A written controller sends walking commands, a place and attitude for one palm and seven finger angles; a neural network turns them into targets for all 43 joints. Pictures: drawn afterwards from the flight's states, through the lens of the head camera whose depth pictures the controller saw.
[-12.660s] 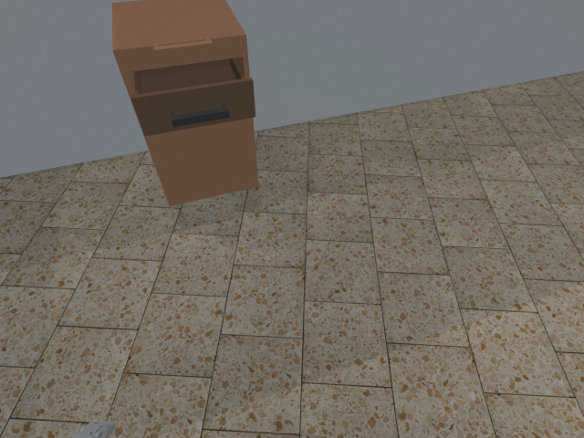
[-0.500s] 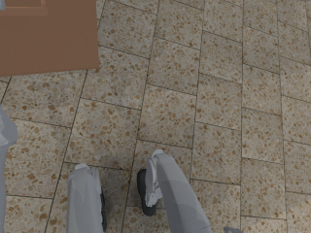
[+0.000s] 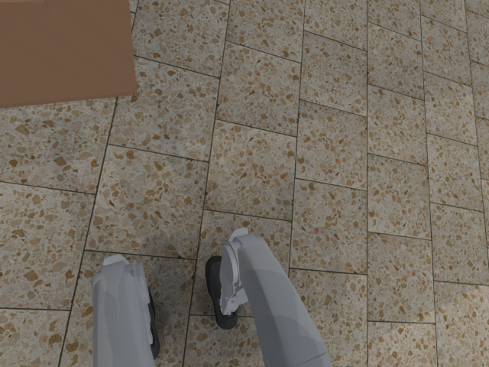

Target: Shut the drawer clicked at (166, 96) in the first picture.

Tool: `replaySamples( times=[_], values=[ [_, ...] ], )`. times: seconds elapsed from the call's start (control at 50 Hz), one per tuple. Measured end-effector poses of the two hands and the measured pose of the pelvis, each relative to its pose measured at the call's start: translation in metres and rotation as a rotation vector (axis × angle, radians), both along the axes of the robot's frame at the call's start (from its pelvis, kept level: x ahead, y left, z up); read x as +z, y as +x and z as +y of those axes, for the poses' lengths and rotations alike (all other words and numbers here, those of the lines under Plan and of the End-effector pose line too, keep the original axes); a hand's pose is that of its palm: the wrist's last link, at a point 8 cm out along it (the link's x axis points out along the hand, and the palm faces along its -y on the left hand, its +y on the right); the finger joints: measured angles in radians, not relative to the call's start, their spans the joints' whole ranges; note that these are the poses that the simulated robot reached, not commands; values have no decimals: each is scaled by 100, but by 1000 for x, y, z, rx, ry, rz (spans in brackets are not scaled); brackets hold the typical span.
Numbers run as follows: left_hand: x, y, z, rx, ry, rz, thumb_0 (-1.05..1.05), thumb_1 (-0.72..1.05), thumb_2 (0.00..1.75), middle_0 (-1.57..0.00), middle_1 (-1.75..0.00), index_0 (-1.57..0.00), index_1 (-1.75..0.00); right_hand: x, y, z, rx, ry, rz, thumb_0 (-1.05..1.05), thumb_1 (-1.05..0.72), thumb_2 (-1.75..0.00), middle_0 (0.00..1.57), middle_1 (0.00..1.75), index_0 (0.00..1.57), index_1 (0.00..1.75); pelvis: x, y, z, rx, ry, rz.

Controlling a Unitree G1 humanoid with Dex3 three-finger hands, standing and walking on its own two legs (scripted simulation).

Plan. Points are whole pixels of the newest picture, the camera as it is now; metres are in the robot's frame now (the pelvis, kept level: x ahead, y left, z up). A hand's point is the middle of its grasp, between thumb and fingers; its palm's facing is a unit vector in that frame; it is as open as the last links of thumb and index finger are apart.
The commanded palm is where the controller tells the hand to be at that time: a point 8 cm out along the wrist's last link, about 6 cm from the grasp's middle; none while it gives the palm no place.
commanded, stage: pull the fist back off the drawer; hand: left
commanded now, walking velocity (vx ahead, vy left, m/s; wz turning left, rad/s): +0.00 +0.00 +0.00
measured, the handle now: out of the picture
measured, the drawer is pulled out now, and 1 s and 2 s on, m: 0.00 0.00 0.00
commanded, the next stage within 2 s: draw the hand back to the body in 0.46 s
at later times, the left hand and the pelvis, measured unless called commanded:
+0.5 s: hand out of the picture +0.59 +0.24 +0.05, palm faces +0.13 -0.99 -0.03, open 3.3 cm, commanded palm +0.58 +0.25 +0.06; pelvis +0.04 +0.00 +0.03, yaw +1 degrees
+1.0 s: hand out of the picture +0.45 +0.23 +0.19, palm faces +0.14 -0.99 -0.05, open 3.3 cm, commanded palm +0.40 +0.28 +0.20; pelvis +0.07 +0.00 +0.15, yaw +6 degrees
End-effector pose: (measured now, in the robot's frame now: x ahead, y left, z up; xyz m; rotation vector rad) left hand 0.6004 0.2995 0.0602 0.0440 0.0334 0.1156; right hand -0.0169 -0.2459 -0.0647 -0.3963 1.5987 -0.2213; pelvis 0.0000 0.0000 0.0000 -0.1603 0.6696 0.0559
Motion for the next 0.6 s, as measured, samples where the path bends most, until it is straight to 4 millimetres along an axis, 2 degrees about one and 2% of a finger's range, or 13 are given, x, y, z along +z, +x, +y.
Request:
replaySamples(
  times=[0.14,0.26,0.4,0.6],
  values=[
    [0,-4,-7,3,-27,5,-1,77,90,-140,-160,-140,-160,4,3,5,-16,23,-13,0,-90,-90,20,30,21,30,8,5,3,-10,5,-8],
    [-1,-13,-12,1,-17,5,1,85,90,-140,-160,-140,-160,6,17,7,-22,57,-25,0,-90,-90,20,30,21,30,18,15,5,-15,17,-12],
    [-5,-26,-14,9,-26,11,1,89,90,-140,-160,-140,-160,7,49,3,3,77,-66,0,-90,-90,20,30,21,30,29,28,5,-13,31,-18],
    [3,-37,-12,10,-14,-30,2,90,90,-140,-160,-140,-160,6,102,-11,66,68,-144,0,-90,-90,20,30,20,30,35,41,1,4,42,-28]
  ],
)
